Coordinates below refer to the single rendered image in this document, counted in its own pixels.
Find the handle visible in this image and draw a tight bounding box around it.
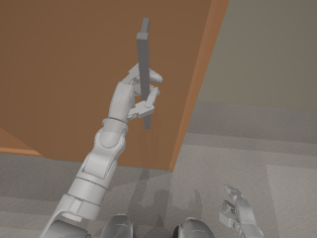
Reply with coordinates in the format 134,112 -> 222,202
136,18 -> 151,130

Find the left robot hand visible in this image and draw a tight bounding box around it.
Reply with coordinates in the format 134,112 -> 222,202
108,63 -> 163,124

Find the robot left thigh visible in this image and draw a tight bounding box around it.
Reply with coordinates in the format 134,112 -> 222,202
99,215 -> 133,238

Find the right robot hand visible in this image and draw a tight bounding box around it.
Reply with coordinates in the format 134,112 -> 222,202
219,183 -> 257,233

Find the robot left forearm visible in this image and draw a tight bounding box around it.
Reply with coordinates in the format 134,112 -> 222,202
38,117 -> 129,238

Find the robot right thigh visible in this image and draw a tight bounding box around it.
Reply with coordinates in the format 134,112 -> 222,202
178,219 -> 216,238

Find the left robot upper arm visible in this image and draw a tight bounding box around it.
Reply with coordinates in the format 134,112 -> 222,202
42,219 -> 92,238

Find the robot thigh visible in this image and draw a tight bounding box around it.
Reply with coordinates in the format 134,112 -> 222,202
178,219 -> 216,238
99,215 -> 133,238

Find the wardrobe door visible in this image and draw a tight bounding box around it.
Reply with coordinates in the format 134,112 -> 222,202
0,128 -> 33,151
0,0 -> 212,170

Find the robot right forearm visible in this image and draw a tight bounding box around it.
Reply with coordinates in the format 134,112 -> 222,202
238,223 -> 264,238

